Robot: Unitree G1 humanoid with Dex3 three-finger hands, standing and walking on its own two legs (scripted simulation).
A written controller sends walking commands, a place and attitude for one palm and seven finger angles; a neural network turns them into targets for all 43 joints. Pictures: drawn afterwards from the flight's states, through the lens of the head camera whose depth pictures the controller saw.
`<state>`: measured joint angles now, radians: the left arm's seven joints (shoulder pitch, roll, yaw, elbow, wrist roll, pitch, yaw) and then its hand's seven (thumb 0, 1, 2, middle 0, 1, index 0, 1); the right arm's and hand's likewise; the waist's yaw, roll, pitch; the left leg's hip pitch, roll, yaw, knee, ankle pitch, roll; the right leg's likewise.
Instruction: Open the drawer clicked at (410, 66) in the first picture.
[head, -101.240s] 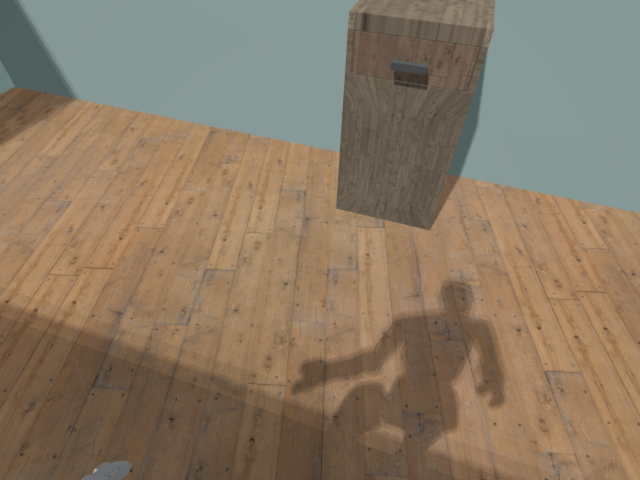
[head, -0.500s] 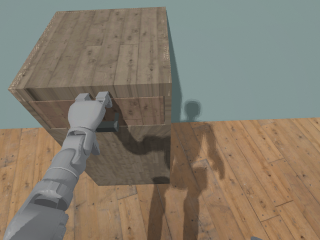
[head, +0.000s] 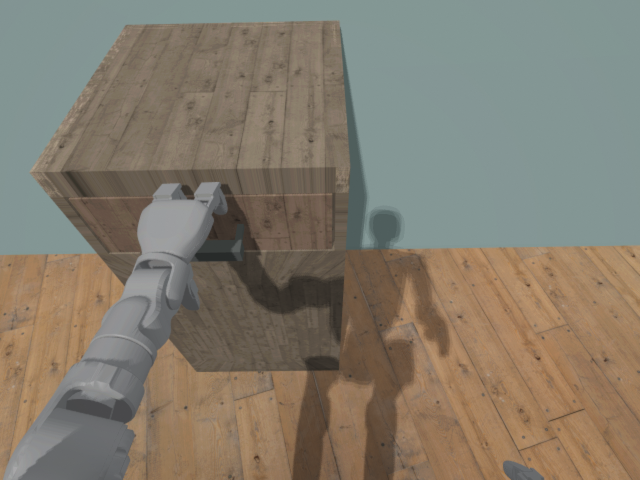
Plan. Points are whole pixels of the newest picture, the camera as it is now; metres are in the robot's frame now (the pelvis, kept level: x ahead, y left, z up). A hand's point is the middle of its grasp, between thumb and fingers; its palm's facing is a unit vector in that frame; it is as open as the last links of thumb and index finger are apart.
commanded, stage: re-aim the fingers above the handle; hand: left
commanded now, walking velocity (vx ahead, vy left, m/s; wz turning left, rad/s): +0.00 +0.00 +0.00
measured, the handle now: (208, 240) +0.47 +0.20 -0.02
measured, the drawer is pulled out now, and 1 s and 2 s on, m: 0.00 0.00 0.00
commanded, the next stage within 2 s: lower the fingers behind the handle in 0.32 s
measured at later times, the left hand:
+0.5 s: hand (193, 237) +0.42 +0.19 +0.04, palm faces +0.08 -0.03 -1.00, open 13.8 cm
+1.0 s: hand (190, 264) +0.41 +0.21 -0.01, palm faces +0.02 -0.05 -1.00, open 13.8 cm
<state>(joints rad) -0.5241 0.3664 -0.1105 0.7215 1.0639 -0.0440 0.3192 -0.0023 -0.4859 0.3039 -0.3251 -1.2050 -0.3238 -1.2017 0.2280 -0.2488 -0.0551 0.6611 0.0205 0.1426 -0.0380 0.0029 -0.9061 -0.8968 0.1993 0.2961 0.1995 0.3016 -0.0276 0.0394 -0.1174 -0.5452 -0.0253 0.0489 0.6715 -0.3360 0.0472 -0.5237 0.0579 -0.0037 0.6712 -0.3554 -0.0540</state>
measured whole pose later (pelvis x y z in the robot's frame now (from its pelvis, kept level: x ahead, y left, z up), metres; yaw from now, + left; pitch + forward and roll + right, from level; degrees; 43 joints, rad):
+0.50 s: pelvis +0.00 +0.00 +0.00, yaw -1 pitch +13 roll +0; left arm -0.56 0.37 -0.12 0.75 1.06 -0.02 0.38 0.00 -0.48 0.30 -0.38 -1.25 -0.32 -1.21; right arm 0.24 -0.25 -0.05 0.68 0.02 0.14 -0.03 0.00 -0.91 -0.90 0.20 0.30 0.20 0.30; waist -0.03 0.05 -0.12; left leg -0.56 -0.02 0.06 0.68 -0.34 0.05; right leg -0.55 0.06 0.01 0.68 -0.35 -0.05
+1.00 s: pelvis +0.00 +0.00 -0.01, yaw +0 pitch +17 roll -1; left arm -0.55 0.36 -0.08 0.85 1.09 -0.05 0.43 0.00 -0.49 0.30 -0.32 -1.21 -0.32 -1.20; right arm 0.26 -0.25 -0.08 0.70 0.01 0.13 -0.01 0.00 -0.91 -0.90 0.20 0.30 0.20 0.30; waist -0.04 0.05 -0.15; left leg -0.70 -0.02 0.04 0.79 -0.38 0.05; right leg -0.67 0.06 -0.02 0.77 -0.39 -0.05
